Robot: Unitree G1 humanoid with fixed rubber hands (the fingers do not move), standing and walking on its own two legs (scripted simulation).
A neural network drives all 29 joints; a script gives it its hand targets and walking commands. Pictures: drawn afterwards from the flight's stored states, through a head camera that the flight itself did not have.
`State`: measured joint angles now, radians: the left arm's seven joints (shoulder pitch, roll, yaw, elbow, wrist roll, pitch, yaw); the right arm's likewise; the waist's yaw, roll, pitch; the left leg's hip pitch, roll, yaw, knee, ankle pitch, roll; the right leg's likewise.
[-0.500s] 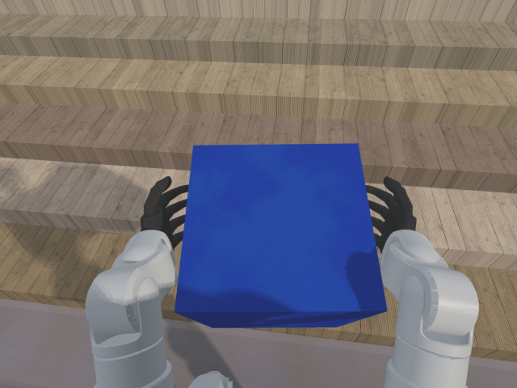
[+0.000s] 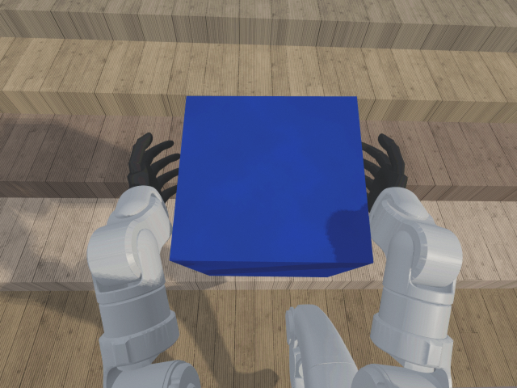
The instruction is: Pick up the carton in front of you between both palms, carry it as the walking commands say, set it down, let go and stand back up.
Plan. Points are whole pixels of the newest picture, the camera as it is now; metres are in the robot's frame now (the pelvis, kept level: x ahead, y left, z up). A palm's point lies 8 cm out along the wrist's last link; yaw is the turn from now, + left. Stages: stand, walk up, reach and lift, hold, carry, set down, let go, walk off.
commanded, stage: carry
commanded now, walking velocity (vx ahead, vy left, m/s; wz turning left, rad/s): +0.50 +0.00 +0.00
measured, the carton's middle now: (269, 202) +0.37 -0.03 +0.04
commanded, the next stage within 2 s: none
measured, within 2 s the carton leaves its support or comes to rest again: neither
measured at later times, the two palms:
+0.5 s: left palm out of the picture +0.69 +0.15 +0.29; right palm out of the picture +0.72 -0.16 +0.27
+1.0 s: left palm out of the picture +1.03 +0.11 +0.38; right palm out of the picture +1.02 -0.20 +0.40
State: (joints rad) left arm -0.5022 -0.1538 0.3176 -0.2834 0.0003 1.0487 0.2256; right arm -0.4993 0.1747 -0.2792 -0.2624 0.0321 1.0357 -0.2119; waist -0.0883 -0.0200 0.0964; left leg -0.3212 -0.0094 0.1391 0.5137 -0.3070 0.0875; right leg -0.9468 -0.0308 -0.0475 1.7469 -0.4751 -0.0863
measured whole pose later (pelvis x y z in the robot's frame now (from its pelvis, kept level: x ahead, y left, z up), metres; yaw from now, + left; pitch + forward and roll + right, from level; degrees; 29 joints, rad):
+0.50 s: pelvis +0.36 -0.02 +0.12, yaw +0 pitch +4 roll +2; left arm -0.60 -0.09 0.26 -0.22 -0.07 1.13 0.22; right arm -0.57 0.12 -0.30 -0.27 -0.05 1.12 -0.24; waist 0.12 0.01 -0.01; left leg -1.10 0.06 0.11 1.57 -0.44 0.11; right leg -0.09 -0.03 -0.10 0.36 -0.34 -0.05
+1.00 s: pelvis +0.67 -0.04 +0.23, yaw +0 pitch +5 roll -1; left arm -0.63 -0.13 0.36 -0.17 0.07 1.17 0.21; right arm -0.68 0.11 -0.30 -0.09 0.01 1.16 -0.22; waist -0.07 0.00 -0.05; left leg -0.05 0.07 0.10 0.30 -0.32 0.01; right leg -1.09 -0.11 -0.09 1.41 -0.41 -0.10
